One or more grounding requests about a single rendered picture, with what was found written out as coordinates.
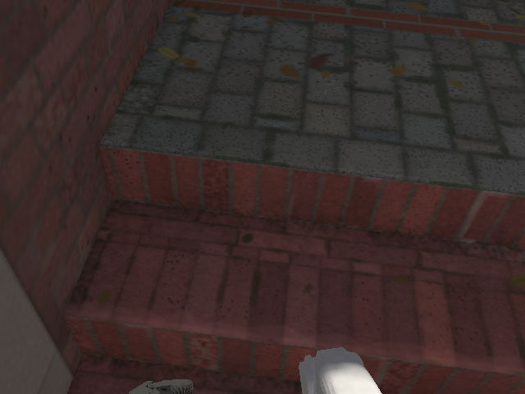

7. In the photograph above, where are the stairs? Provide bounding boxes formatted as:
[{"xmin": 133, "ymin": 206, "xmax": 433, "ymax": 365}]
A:
[{"xmin": 63, "ymin": 145, "xmax": 525, "ymax": 394}]

